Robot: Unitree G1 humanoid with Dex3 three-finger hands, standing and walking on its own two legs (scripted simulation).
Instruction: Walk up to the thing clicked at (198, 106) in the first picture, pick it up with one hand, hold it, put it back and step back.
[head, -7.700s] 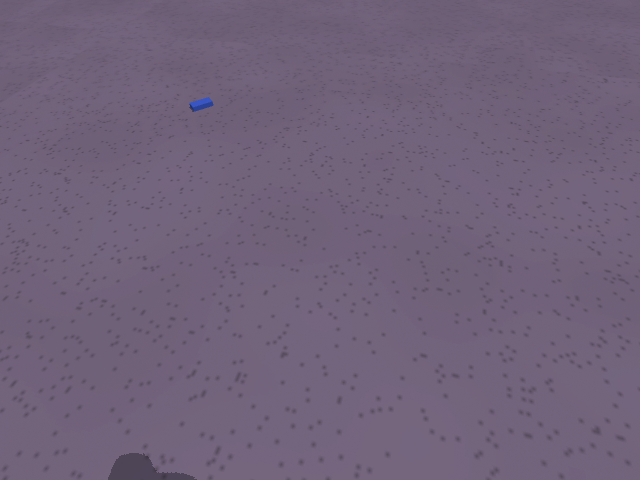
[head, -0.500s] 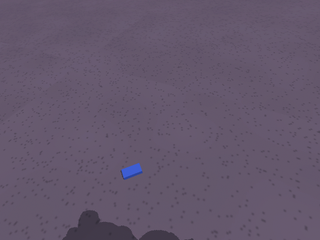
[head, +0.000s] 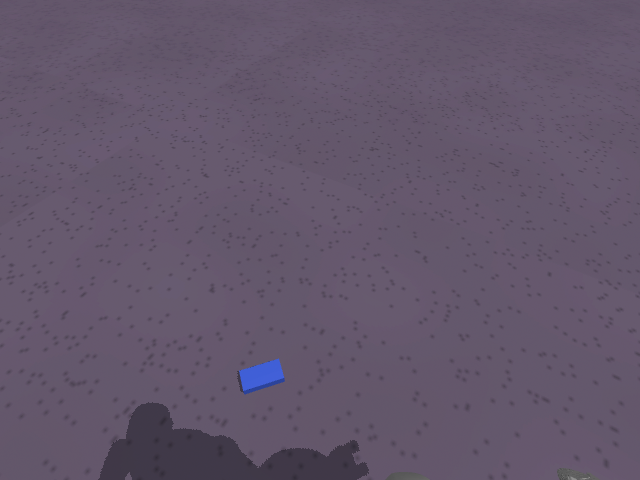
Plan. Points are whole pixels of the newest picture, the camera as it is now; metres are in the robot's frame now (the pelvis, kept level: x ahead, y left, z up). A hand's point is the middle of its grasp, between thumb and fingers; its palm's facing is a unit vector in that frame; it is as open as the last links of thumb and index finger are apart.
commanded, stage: walk up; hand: left
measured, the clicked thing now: (262, 376) +0.55 +0.19 -0.74
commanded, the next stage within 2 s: stand in 1.86 s
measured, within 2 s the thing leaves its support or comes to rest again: neither
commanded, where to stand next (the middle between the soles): +0.20 -0.02 m, yaw +0 degrees
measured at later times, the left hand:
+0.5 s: hand (147, 471) +0.18 +0.26 -0.13, palm faces -0.04 -0.92 -0.40, open 7.4 cm
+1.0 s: hand (154, 453) +0.20 +0.26 -0.14, palm faces -0.03 -0.94 -0.33, open 7.4 cm
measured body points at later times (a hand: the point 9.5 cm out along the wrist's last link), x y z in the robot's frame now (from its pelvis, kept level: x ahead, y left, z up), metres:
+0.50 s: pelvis +0.09 -0.01 +0.00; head +0.11 -0.02 +0.45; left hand +0.18 +0.31 -0.11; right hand +0.15 -0.33 -0.13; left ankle +0.13 +0.12 -0.71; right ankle +0.16 -0.14 -0.72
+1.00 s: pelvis +0.13 +0.00 +0.02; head +0.14 +0.01 +0.47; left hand +0.20 +0.31 -0.12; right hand +0.24 -0.30 -0.10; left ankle +0.14 +0.12 -0.72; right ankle +0.15 -0.13 -0.72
